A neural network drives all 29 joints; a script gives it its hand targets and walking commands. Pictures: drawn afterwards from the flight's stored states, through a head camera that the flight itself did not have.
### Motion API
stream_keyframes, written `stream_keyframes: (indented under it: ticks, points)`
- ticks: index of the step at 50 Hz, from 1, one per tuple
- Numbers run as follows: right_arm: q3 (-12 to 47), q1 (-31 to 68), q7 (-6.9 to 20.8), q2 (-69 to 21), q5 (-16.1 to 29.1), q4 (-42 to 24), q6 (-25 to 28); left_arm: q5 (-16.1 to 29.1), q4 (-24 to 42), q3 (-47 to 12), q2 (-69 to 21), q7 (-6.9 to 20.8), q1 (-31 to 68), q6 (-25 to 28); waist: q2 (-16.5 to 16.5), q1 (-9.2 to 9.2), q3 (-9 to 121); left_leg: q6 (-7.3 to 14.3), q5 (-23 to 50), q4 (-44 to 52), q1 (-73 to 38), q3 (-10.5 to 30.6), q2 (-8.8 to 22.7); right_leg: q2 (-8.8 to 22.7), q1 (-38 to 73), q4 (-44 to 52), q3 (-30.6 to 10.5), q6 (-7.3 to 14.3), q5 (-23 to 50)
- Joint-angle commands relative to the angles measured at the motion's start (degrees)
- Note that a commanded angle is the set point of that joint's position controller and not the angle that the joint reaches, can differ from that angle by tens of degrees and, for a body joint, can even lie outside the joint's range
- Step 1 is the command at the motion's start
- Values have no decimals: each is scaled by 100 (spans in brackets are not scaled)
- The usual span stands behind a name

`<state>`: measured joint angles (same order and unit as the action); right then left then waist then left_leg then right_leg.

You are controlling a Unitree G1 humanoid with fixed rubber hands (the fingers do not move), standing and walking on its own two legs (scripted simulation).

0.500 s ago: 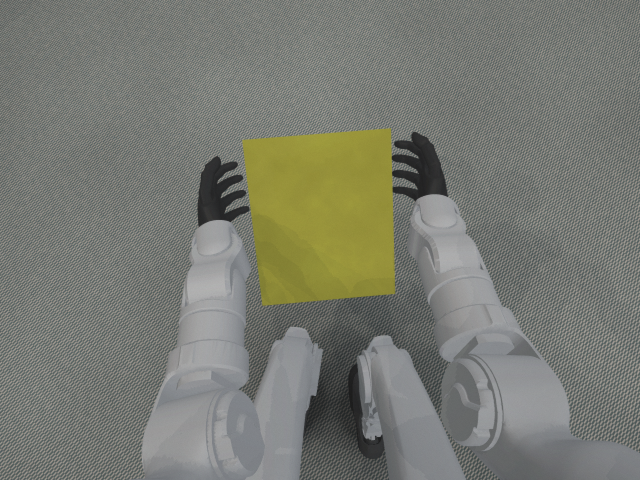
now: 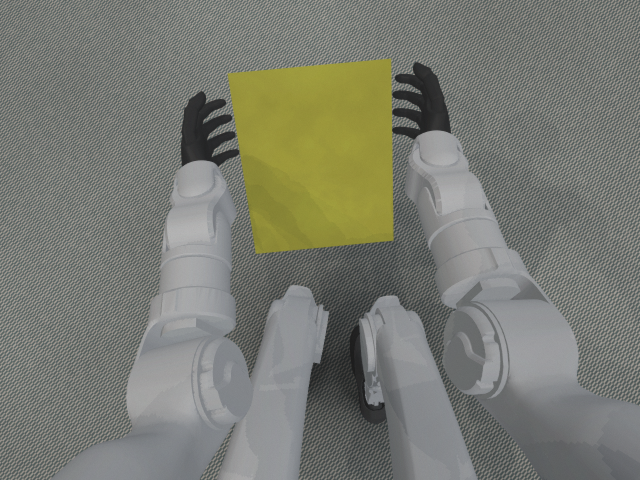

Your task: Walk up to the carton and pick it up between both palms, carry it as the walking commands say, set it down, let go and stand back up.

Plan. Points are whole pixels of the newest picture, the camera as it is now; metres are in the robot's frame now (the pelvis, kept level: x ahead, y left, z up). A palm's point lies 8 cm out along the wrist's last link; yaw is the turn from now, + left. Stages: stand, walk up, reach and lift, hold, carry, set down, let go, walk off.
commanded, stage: set down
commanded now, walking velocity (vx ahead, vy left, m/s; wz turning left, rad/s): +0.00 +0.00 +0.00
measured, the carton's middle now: (315, 152) +0.51 +0.06 -0.20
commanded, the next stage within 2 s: none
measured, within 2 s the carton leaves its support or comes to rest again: neither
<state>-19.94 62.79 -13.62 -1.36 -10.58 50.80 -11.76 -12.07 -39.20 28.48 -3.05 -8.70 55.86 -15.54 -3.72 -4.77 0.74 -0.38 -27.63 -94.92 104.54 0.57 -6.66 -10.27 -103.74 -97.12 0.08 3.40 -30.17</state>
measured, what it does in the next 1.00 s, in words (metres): lowers itself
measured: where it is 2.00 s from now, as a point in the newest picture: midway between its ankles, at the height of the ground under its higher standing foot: (331, 382)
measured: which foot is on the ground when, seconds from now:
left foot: down 0.00-1.00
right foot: down 0.00-1.00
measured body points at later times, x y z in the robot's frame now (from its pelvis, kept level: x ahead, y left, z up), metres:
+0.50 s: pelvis -0.01 +0.01 -0.06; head +0.31 +0.02 +0.25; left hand +0.49 +0.20 -0.18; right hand +0.54 -0.07 -0.18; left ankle +0.11 +0.11 -0.49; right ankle +0.09 -0.07 -0.49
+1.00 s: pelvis -0.01 +0.01 -0.12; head +0.35 +0.03 +0.15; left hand +0.52 +0.20 -0.27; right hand +0.57 -0.07 -0.26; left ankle +0.11 +0.11 -0.49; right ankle +0.09 -0.07 -0.49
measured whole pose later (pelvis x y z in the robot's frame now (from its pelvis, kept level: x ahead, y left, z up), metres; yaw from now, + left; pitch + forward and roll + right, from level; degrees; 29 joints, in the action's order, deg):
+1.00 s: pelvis -0.01 +0.01 -0.12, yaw -1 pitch +39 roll +1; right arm -14.2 83.8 -12.0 9.7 -4.5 57.6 -14.0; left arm -5.8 -43.9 24.4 4.7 -9.9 74.6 -17.1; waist -3.1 -5.2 -14.3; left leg 0.4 -30.9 -117.9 126.1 -2.3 -7.0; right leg -11.2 -125.0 -120.1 2.1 1.6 -34.1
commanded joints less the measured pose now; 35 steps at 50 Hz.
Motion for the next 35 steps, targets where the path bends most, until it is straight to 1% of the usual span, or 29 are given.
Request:
stream_keyframes:
  ticks: [1,15,35]
  points:
    - [2312,3336,1526,-5462,496,65,85,700,181,-2827,-4750,1578,4202,228,-94,-375,6029,-16,1640,501,-3056,43,-141,-18,2845,830,-535,-312,1365]
    - [2252,3993,1574,-5251,609,133,-36,815,206,-2794,-4610,1589,4911,119,-86,-413,6188,-59,1732,-119,-2627,-13,-117,-70,2218,112,-410,-270,1337]
    - [2338,4780,1666,-4820,956,179,-92,1157,302,-2963,-4282,1484,5773,139,-53,-429,6247,-83,2001,-1033,-2404,-5,-62,-80,1287,-890,-274,-225,1313]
